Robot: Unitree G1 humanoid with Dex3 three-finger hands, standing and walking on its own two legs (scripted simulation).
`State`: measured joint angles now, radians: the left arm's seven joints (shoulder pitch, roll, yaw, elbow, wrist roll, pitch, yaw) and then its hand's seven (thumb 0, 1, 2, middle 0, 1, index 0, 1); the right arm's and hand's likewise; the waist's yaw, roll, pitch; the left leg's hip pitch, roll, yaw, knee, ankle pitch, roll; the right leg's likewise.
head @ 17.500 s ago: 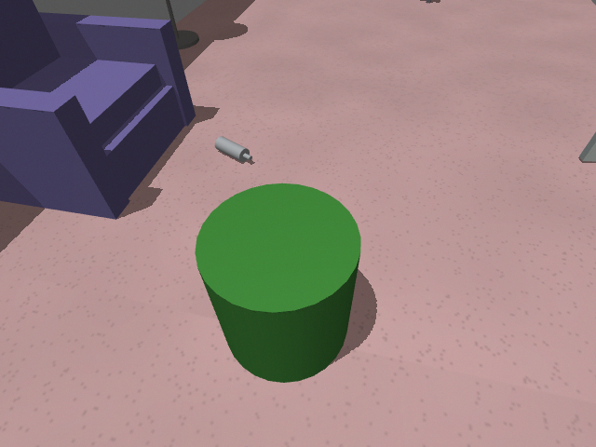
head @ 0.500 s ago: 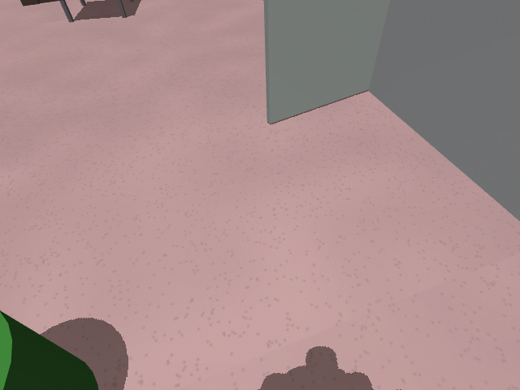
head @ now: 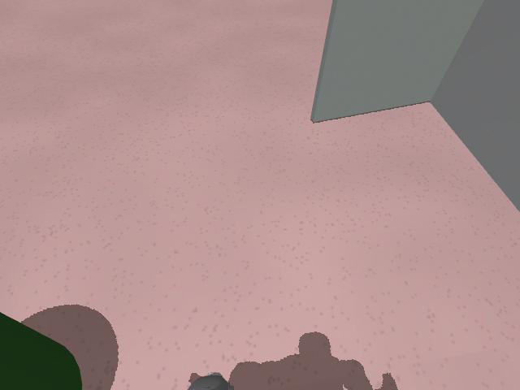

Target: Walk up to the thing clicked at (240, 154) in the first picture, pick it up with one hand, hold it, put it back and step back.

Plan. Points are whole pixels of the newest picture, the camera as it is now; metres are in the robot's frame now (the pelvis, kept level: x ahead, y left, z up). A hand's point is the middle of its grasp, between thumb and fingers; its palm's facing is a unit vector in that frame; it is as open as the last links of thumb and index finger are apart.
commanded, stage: walk up
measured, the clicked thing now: out of the picture +0.96 +1.49 -0.71
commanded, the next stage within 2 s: stand in 1.62 s
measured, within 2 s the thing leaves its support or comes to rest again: neither
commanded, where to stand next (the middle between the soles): +0.22 -0.01 m, yaw +22 degrees
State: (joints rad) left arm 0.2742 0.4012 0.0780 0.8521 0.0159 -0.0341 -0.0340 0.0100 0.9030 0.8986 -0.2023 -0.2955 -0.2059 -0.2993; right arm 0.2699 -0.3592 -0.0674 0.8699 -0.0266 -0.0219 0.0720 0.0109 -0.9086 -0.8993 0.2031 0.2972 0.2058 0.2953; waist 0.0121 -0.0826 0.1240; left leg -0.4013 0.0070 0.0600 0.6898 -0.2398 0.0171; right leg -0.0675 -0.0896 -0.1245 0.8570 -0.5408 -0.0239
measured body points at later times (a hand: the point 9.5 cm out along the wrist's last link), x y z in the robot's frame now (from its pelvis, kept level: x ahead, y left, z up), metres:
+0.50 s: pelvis +0.15 -0.07 +0.02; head +0.18 -0.11 +0.46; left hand +0.16 +0.26 -0.06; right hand +0.30 -0.37 -0.12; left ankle +0.11 +0.08 -0.64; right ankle +0.25 -0.17 -0.71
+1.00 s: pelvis +0.16 -0.02 +0.01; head +0.18 +0.01 +0.46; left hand +0.09 +0.30 -0.12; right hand +0.39 -0.27 -0.09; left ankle +0.15 +0.08 -0.71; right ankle +0.22 -0.16 -0.68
